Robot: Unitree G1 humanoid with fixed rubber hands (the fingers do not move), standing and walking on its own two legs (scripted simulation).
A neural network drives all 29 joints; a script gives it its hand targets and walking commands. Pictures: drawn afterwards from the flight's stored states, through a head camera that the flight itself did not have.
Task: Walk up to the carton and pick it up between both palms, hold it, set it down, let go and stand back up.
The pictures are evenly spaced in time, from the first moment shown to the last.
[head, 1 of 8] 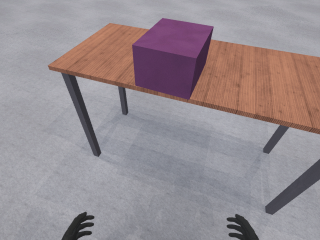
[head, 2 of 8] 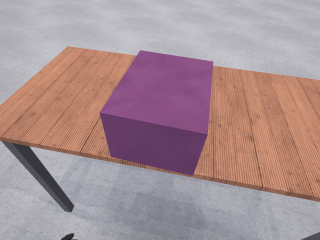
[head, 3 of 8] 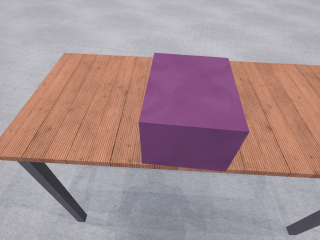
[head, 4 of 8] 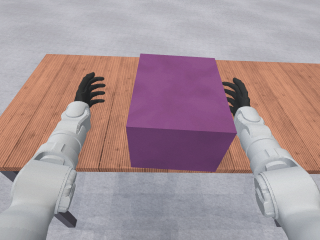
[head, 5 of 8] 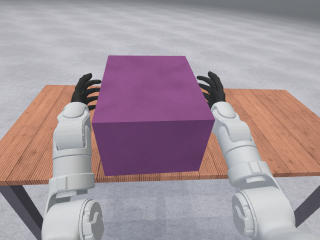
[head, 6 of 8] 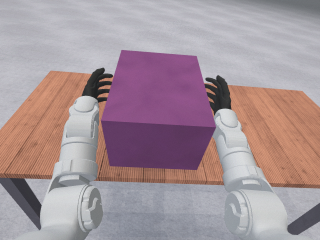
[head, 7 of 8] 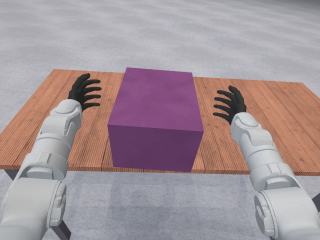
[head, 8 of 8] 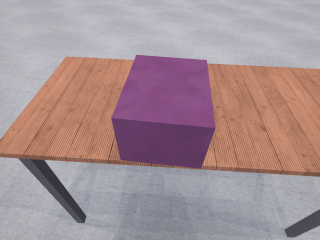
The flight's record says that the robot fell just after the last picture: no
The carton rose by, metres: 0.18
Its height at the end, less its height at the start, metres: +0.00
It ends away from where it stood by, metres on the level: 0.05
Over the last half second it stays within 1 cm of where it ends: yes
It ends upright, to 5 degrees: yes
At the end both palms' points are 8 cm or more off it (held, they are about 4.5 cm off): yes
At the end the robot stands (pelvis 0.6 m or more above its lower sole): yes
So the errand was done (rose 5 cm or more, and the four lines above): yes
